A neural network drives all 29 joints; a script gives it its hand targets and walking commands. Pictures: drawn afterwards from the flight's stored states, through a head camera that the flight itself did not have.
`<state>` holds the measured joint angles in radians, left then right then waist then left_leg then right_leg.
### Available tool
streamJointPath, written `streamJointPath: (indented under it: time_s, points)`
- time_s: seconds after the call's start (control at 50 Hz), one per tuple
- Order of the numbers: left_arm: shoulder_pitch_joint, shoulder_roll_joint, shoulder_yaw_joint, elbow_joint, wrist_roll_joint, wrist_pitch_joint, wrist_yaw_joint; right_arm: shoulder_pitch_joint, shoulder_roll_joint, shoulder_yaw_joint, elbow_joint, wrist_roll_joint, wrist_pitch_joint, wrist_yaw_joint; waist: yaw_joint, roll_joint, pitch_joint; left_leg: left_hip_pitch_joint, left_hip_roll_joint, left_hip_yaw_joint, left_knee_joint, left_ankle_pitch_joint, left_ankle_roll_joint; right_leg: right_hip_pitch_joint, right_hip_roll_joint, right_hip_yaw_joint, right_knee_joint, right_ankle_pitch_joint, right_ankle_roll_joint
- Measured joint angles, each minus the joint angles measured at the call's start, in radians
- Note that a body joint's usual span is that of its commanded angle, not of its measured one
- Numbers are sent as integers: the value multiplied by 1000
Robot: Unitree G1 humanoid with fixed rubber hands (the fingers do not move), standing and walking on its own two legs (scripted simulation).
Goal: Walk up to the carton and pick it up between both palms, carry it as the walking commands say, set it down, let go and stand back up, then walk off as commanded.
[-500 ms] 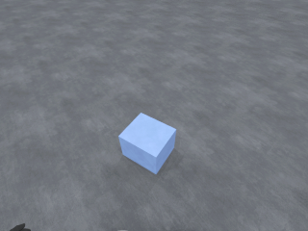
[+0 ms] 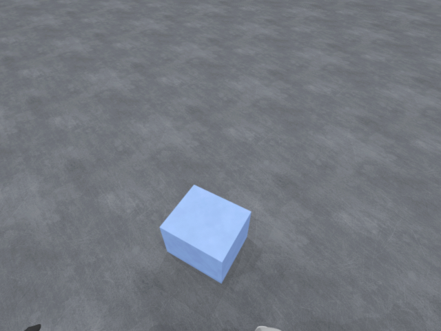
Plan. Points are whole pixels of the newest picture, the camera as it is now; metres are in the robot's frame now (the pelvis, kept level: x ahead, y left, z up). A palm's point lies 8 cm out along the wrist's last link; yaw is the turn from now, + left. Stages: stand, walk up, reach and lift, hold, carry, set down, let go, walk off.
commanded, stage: walk up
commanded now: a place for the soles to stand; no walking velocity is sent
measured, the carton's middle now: (207, 232) +0.64 +0.03 -0.63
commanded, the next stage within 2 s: none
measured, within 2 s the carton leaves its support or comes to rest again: neither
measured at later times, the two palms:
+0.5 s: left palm (19, 319) +0.19 +0.38 -0.10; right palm (356, 268) +0.25 -0.29 -0.07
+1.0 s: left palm (37, 271) +0.27 +0.36 -0.06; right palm (345, 245) +0.30 -0.27 -0.06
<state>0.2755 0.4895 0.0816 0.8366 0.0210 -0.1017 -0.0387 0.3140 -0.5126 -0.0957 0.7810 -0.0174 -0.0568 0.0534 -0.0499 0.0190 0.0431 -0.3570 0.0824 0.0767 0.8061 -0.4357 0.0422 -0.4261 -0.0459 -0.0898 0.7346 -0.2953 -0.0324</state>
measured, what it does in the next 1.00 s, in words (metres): walks ahead: left foot, then right foot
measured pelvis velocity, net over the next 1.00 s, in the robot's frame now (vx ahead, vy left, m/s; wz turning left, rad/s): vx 0.16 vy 0.04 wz -0.02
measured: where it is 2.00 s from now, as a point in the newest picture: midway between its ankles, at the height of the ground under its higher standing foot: outside the picture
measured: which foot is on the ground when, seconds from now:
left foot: down 0.00-0.00, up 0.02-0.26, down 0.28-1.00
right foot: down 0.00-0.30, up 0.32-0.44, down 0.46-1.00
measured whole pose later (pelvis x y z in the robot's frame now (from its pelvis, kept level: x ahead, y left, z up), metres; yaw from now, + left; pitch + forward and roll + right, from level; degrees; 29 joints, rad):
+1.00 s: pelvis +0.16 +0.04 +0.04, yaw -1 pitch -3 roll +0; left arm 0.02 0.42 -0.01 1.13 0.00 -0.02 0.00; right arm -0.04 -0.40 -0.01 1.12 0.00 -0.03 0.01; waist 0.02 0.00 0.05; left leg -0.20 0.05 0.10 0.40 -0.15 0.00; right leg -0.13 -0.04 -0.02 0.41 -0.23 0.03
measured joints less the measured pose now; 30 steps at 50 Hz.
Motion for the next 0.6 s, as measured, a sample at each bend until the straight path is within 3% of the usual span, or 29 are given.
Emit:
streamJointPath:
  time_s: [0.06,0.1,0.18,0.26,0.3,0.38,0.44,0.48,0.54,0.6]
  points:
    - [10,10,10,-8,6,-4,13,-8,22,8,30,9,13,-12,24,24,-10,-96,-41,-91,230,-42,1,21,12,-16,27,-16,7]
    - [16,12,13,-11,3,-3,20,-20,36,18,42,14,5,-12,48,33,-11,-139,-37,-89,269,-4,-8,67,12,-21,-10,-25,8]
    - [45,29,12,-17,7,2,18,-46,53,25,48,7,-2,1,82,22,-10,-153,-17,-52,113,44,-26,150,-9,-20,-76,-36,21]
    - [65,51,-1,-6,-2,19,17,-82,54,25,41,9,-7,-5,103,-10,-3,-92,-27,-13,-102,177,-20,180,-45,-1,-57,-81,52]
    - [61,46,-13,-2,-13,33,21,-94,36,21,38,3,-18,-21,101,-11,-2,-73,-39,-12,-150,272,-21,145,-57,11,44,-126,45]
    - [10,6,-36,24,-24,62,40,-130,44,29,40,10,-11,-42,82,-28,30,-82,-42,-2,-64,184,-21,57,-25,72,197,-247,21]
    - [-19,-18,-44,49,-21,59,44,-156,50,41,49,11,6,-44,62,-32,39,-81,-35,-3,-46,161,-24,57,-14,56,85,-174,7]
    - [-35,-33,-47,70,-13,56,47,-170,53,48,64,15,18,-42,56,-21,43,-83,-26,-10,-22,139,-28,76,-2,52,29,-53,32]
    - [-57,-40,-60,98,-8,64,45,-182,84,58,102,21,29,-43,58,-33,23,-58,-32,-7,-65,140,-31,91,-7,59,8,-68,68]
    - [-97,-45,-71,126,-22,68,42,-196,99,71,143,16,23,-44,62,-32,12,-33,-30,-2,-104,153,-32,119,-4,60,-43,-48,66]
